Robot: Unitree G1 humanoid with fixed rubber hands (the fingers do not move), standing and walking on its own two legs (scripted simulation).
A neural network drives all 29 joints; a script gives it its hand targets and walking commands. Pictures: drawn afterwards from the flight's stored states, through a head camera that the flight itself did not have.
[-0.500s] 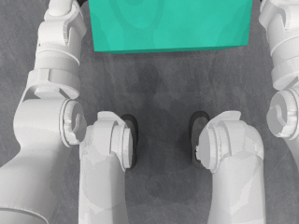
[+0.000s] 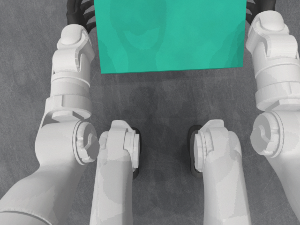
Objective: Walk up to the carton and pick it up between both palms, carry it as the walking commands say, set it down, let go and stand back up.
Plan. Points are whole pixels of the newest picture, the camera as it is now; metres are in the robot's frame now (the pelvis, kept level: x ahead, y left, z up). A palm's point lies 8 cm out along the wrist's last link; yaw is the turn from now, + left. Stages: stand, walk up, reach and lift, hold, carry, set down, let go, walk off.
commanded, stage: reach and lift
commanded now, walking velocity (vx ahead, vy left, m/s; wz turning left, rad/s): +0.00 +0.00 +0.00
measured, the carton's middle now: (167, 28) +0.54 -0.01 -0.19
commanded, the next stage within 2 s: none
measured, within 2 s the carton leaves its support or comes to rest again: neither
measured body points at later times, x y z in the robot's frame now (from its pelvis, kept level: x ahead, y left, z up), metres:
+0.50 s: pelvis +0.00 +0.00 +0.05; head +0.29 -0.01 +0.39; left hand +0.52 +0.18 -0.04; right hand +0.53 -0.20 -0.04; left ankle +0.11 +0.13 -0.37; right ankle +0.12 -0.13 -0.37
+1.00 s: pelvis +0.01 +0.00 +0.11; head +0.26 -0.01 +0.48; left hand +0.50 +0.19 +0.04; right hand +0.51 -0.19 +0.04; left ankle +0.11 +0.13 -0.37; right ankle +0.12 -0.13 -0.37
